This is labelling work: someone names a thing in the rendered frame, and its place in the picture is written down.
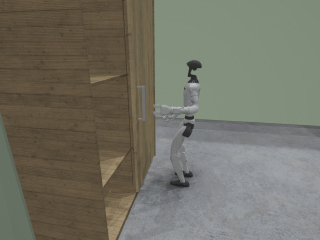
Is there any handle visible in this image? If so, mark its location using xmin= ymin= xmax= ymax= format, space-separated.
xmin=137 ymin=86 xmax=146 ymax=121

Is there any robot right hand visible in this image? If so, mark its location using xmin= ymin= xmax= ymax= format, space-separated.
xmin=163 ymin=114 xmax=178 ymax=123

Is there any robot left forearm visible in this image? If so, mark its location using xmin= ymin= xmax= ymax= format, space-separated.
xmin=170 ymin=105 xmax=199 ymax=115

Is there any robot left hand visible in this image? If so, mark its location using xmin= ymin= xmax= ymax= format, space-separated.
xmin=153 ymin=104 xmax=171 ymax=116

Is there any robot left thigh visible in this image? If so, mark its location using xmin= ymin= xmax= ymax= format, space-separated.
xmin=170 ymin=124 xmax=193 ymax=159

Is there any left robot upper arm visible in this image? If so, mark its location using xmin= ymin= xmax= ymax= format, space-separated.
xmin=188 ymin=83 xmax=199 ymax=113

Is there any robot torso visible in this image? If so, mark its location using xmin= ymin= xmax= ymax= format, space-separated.
xmin=183 ymin=80 xmax=200 ymax=130

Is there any wardrobe door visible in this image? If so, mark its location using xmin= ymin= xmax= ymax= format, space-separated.
xmin=126 ymin=0 xmax=154 ymax=192
xmin=124 ymin=0 xmax=136 ymax=187

